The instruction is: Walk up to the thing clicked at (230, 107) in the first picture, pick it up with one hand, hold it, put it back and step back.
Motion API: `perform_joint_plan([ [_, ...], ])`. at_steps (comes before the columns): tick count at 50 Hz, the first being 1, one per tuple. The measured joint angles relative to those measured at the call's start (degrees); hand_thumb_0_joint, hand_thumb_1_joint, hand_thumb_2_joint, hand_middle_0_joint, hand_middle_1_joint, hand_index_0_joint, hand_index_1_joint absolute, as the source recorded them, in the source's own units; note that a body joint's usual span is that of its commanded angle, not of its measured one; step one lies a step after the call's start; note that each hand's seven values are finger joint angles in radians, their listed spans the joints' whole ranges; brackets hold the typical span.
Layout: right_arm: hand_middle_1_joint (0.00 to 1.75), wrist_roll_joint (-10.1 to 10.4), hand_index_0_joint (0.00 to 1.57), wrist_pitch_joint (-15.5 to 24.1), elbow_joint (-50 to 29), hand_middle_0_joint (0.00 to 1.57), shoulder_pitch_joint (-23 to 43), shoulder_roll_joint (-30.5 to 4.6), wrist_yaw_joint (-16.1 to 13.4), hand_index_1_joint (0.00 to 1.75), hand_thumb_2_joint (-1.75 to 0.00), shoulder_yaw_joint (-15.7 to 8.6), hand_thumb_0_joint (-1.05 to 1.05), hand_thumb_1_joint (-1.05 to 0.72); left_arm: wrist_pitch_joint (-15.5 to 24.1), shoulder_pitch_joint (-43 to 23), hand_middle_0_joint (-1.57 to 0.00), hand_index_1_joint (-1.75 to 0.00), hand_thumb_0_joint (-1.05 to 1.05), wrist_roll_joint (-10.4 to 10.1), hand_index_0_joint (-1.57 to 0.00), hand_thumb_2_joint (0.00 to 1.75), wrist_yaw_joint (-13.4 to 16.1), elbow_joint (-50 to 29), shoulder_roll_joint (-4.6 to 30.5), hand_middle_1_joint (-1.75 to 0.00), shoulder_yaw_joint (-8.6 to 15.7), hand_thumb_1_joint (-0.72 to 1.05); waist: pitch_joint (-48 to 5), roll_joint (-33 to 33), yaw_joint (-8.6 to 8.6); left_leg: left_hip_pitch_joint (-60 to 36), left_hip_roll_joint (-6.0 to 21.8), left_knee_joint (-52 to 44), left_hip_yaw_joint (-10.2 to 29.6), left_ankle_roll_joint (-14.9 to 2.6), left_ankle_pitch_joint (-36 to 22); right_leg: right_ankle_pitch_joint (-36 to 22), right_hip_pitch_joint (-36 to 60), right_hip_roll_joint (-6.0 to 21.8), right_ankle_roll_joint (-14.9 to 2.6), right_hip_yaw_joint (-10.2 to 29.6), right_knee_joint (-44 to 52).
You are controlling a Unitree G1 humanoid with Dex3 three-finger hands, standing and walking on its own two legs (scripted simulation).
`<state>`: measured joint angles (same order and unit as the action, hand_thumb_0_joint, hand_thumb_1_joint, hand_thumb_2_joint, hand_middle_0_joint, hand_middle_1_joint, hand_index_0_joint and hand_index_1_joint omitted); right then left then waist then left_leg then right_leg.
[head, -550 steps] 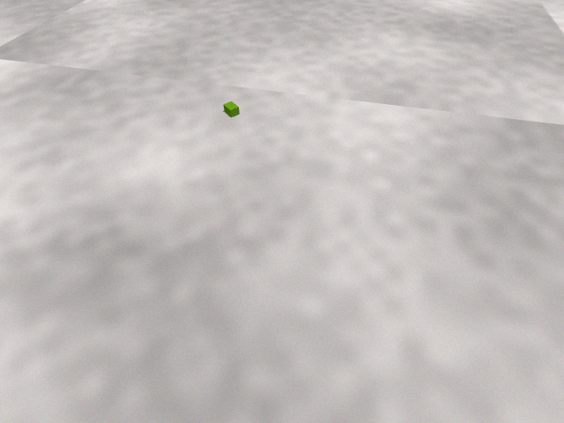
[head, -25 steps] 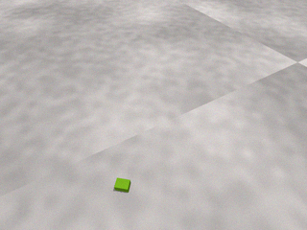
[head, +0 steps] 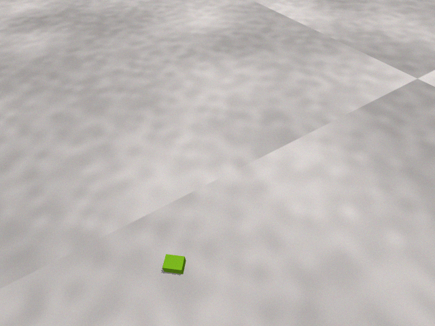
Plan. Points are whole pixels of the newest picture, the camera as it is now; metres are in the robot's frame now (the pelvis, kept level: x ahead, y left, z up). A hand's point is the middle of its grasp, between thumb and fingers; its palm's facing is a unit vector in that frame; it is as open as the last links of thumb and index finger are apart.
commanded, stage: walk up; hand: left
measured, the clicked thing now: (174, 264) +0.48 +0.25 -0.76
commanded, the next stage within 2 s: none
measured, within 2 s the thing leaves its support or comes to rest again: neither
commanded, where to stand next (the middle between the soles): +0.05 +0.01 m, yaw -1 degrees
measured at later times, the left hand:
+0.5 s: hand out of the picture +0.09 +0.28 -0.17, palm faces +0.00 -0.93 -0.36, open 7.4 cm
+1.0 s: hand out of the picture -0.10 +0.28 -0.15, palm faces -0.01 -0.88 -0.47, open 7.4 cm
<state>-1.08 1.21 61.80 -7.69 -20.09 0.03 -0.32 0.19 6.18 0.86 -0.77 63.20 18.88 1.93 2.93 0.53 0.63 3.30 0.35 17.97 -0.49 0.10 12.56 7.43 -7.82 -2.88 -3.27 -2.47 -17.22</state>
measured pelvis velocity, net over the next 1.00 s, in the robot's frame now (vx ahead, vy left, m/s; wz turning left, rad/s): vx -0.06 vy -0.01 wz -0.03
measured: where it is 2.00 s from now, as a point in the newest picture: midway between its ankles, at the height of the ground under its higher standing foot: outside the picture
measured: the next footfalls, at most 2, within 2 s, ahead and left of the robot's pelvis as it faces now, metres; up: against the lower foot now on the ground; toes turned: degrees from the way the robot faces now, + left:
right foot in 0.82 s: -0.10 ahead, -0.15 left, +0.00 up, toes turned -1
left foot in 1.18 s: +0.10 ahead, +0.17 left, +0.00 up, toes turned +1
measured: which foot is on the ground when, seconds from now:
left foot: down 0.00-0.82, up 0.84-1.00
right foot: down 0.00-0.58, up 0.60-0.80, down 0.82-1.00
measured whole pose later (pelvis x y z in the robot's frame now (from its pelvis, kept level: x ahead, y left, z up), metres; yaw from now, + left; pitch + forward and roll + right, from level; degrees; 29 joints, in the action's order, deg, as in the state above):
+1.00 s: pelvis -0.06 -0.01 -0.02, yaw -2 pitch -4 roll -2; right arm -3.3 -3.4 48.2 -14.1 -25.8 4.6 -6.2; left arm 2.9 25.3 2.1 1.4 55.8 21.3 4.1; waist 4.9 5.8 1.9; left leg 31.1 -1.3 59.8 6.7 0.5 19.6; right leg 22.6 -2.6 -0.1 0.9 0.9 -29.7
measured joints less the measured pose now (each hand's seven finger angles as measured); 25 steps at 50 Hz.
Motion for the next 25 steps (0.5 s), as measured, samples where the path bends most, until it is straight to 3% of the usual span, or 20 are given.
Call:
perform_joint_plan([
  [15, 0.3, -0.01, 0.2, 0.2, 1.6, 0.21, -0.95, 0.14, -0.28, 0.3, -0.9, -0.11, 0.01, -0.9, -0.27, -0.62, -0.21, -0.3, 0.01, -0.2, -0.2, 0.9, 0.12, 0.88, -0.04, -0.3, 0.01, 0.91, 0.18, -0.53, -0.71, -0.47, -0.18, -0.62, -0.77, -0.32, 0.09, 0.07, -0.01, 0.11, 0.37, 0.81, 0.08],
  [25, 0.3, 0.98, 0.2, -1.21, -4.42, 0.21, 2.65, -1.39, -1.74, 0.3, -0.9, -1.64, 0.0, -0.9, -4.08, -4.92, -0.21, -0.3, 0.01, -0.13, -0.2, 0.9, -0.36, -7.35, 3.49, -0.3, 2.29, 0.91, 6.32, -1.56, -0.53, 10.62, -0.38, 13.36, -0.07, -0.93, 3.61, 2.35, -9.63, 0.67, -0.23, -0.34, -11.12],
])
